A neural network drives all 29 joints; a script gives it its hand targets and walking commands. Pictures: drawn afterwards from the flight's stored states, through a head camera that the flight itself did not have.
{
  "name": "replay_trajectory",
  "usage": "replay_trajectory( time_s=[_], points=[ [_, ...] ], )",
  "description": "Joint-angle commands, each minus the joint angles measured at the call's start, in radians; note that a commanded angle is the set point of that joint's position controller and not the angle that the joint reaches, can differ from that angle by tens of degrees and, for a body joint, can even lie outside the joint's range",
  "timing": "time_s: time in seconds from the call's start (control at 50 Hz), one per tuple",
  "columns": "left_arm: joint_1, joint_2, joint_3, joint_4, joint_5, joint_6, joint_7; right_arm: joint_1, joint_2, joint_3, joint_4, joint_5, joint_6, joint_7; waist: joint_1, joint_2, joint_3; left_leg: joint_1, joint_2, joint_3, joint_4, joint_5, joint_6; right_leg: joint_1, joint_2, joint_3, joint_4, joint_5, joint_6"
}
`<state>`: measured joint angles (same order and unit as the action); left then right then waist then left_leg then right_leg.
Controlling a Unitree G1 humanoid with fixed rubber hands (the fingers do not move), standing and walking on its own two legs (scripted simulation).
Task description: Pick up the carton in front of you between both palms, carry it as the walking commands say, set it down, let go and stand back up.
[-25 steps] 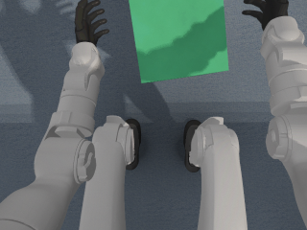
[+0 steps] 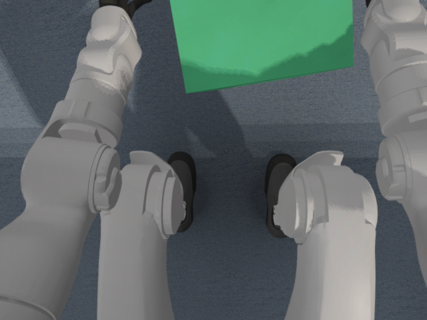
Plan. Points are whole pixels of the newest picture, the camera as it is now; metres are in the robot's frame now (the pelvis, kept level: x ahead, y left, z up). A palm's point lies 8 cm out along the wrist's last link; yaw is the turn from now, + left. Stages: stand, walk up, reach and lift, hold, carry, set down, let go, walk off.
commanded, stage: reach and lift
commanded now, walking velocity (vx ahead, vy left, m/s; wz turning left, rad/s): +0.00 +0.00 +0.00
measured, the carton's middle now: (253, 19) +0.52 -0.06 -0.24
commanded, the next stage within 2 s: none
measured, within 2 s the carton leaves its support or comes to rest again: leaves its support in 0.60 s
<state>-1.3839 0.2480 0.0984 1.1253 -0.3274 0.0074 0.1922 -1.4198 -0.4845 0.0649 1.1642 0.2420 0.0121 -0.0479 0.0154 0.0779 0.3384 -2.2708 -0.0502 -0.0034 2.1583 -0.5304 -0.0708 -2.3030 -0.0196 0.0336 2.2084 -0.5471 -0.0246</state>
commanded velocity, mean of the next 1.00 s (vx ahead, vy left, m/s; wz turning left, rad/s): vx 0.00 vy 0.00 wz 0.00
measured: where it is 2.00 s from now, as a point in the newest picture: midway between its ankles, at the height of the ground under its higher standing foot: (228, 207)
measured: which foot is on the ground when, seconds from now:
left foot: down 0.00-1.00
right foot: down 0.00-1.00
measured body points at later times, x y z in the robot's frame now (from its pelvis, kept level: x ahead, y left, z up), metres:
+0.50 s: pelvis -0.01 +0.00 +0.01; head +0.35 -0.06 +0.26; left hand +0.54 +0.10 -0.17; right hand +0.54 -0.21 -0.17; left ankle +0.13 +0.13 -0.33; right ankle +0.11 -0.12 -0.33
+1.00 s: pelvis +0.00 +0.02 +0.06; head +0.26 -0.05 +0.42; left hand +0.51 +0.09 -0.01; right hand +0.50 -0.22 -0.02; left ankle +0.13 +0.13 -0.33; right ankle +0.11 -0.12 -0.33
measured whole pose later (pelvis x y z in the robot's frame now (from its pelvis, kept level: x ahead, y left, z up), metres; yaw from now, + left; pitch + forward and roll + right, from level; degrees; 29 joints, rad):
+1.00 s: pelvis +0.00 +0.02 +0.06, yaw -5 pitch +39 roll +3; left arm -1.05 -0.05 0.52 0.74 0.09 0.27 0.17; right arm -1.15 -0.18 -0.27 0.89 -0.11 0.32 -0.01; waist 0.00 0.05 -0.07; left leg -2.13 -0.09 -0.04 1.98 -0.54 -0.07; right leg -2.18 0.06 0.06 1.98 -0.50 0.03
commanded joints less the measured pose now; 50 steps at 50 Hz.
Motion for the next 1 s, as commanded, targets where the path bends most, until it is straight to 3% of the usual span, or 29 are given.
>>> replay_trajectory(
  time_s=[0.0, 0.12, 0.26, 0.32, 0.38, 0.44, 0.5, 0.56, 0.64, 0.72, 0.82, 0.94, 0.98],
  points=[
    [-0.065, 0.008, 0.027, -0.059, 0.019, -0.018, 0.002, -0.266, -0.079, -0.013, -0.086, -0.004, -0.012, -0.001, -0.017, -0.220, -1.209, 0.412, -0.020, 0.100, -0.118, 0.241, 0.004, 0.785, 0.005, 0.024, -0.220, 0.344, 0.036],
    [-0.089, 0.012, 0.067, -0.053, 0.072, -0.032, -0.002, -0.248, -0.039, -0.019, -0.012, -0.018, -0.014, 0.007, -0.004, -0.181, -1.082, 0.406, -0.012, 0.081, -0.136, 0.218, 0.009, 0.624, 0.006, 0.035, -0.239, 0.273, 0.029],
    [-0.172, -0.114, -0.001, -0.061, 0.056, -0.042, 0.001, -0.322, 0.054, 0.025, -0.006, -0.014, -0.031, 0.007, -0.039, -0.150, -1.105, 0.493, -0.039, 0.063, -0.155, 0.228, 0.010, 0.592, 0.019, 0.018, -0.253, 0.247, 0.019],
    [-0.187, -0.156, 0.028, -0.043, 0.105, -0.047, 0.004, -0.350, 0.150, 0.046, -0.001, -0.021, -0.028, 0.017, -0.005, -0.152, -1.097, 0.520, -0.052, 0.067, -0.164, 0.218, 0.017, 0.583, 0.030, 0.015, -0.261, 0.220, 0.023],
    [-0.355, -0.509, -0.023, -0.065, 0.142, -0.034, -0.069, -0.507, 0.521, 0.136, -0.035, -0.019, -0.017, 0.089, 0.003, -0.161, -1.100, 0.487, -0.078, 0.069, -0.153, 0.231, 0.031, 0.574, 0.059, 0.014, -0.256, 0.236, 0.019],
    [-0.465, -0.763, -0.006, -0.101, 0.208, 0.011, -0.154, -0.562, 0.794, 0.127, -0.059, -0.063, 0.017, 0.168, -0.010, -0.158, -1.071, 0.450, -0.104, 0.075, -0.132, 0.202, 0.036, 0.540, 0.079, 0.001, -0.239, 0.222, 0.014],
    [-0.486, -0.881, 0.003, -0.135, 0.239, 0.046, -0.201, -0.560, 0.921, 0.101, -0.108, -0.083, 0.046, 0.212, -0.026, -0.137, -1.087, 0.454, -0.116, 0.096, -0.121, 0.210, 0.041, 0.524, 0.093, -0.019, -0.238, 0.230, 0.012],
    [-0.503, -0.984, -0.032, -0.194, 0.211, 0.066, -0.224, -0.560, 1.020, 0.121, -0.187, -0.060, 0.062, 0.230, -0.036, -0.134, -1.218, 0.497, -0.121, 0.117, -0.104, 0.273, 0.042, 0.598, 0.102, -0.037, -0.226, 0.308, 0.012],
    [-0.498, -1.130, -0.116, -0.301, 0.145, 0.093, -0.233, -0.572, 1.125, 0.175, -0.349, -0.028, 0.081, 0.222, -0.051, -0.155, -1.497, 0.565, -0.126, 0.132, -0.095, 0.359, 0.032, 0.795, 0.112, -0.062, -0.213, 0.440, 0.017],
    [-0.516, -1.210, -0.199, -0.453, 0.119, 0.146, -0.246, -0.535, 1.219, 0.204, -0.515, -0.052, 0.137, 0.205, -0.071, -0.212, -1.711, 0.526, -0.137, 0.135, -0.125, 0.350, 0.025, 1.021, 0.128, -0.076, -0.231, 0.527, 0.024],
    [-0.532, -1.236, -0.277, -0.593, 0.162, 0.204, -0.261, -0.366, 1.355, 0.171, -0.537, -0.129, 0.231, 0.212, -0.078, -0.170, -1.655, 0.505, -0.151, 0.131, -0.216, 0.208, 0.025, 0.973, 0.150, -0.076, -0.323, 0.379, 0.033],
    [-0.390, -1.232, -0.078, -0.413, 0.350, 0.274, -0.271, -0.307, 1.406, 0.035, -0.368, -0.246, 0.294, 0.264, 0.011, -0.165, -1.324, 0.489, -0.154, 0.120, -0.365, 0.019, 0.049, 0.730, 0.165, -0.073, -0.467, 0.054, 0.030],
    [-0.381, -1.244, -0.040, -0.386, 0.383, 0.284, -0.277, -0.294, 1.400, -0.018, -0.328, -0.285, 0.300, 0.274, 0.003, -0.160, -1.305, 0.492, -0.152, 0.115, -0.406, -0.006, 0.052, 0.746, 0.168, -0.070, -0.502, 0.012, 0.027]
  ],
)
